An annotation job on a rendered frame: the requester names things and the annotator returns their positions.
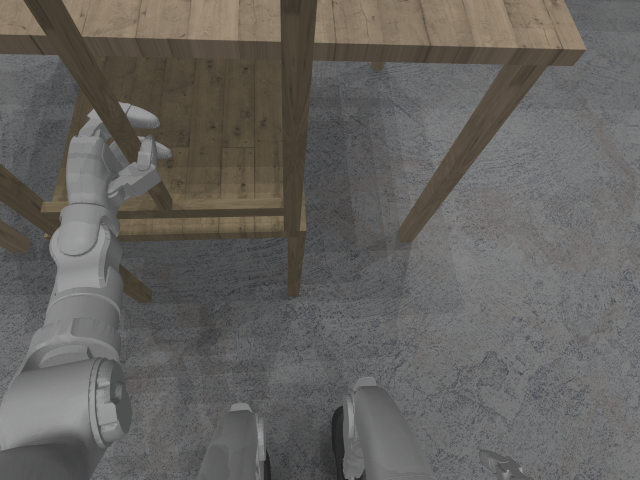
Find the left robot hand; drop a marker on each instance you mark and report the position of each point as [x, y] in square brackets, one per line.
[92, 164]

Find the left robot upper arm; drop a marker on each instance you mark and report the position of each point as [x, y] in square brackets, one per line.
[58, 421]

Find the robot left forearm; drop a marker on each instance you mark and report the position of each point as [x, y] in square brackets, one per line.
[85, 306]

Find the table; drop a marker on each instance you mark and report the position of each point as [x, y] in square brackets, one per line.
[525, 36]

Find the right robot hand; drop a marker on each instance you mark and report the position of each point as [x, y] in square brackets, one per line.
[505, 468]

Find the right robot thigh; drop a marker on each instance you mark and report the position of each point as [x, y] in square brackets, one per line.
[390, 448]

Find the chair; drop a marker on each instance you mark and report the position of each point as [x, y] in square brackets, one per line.
[236, 128]

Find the right robot shin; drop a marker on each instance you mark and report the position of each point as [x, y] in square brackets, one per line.
[353, 461]

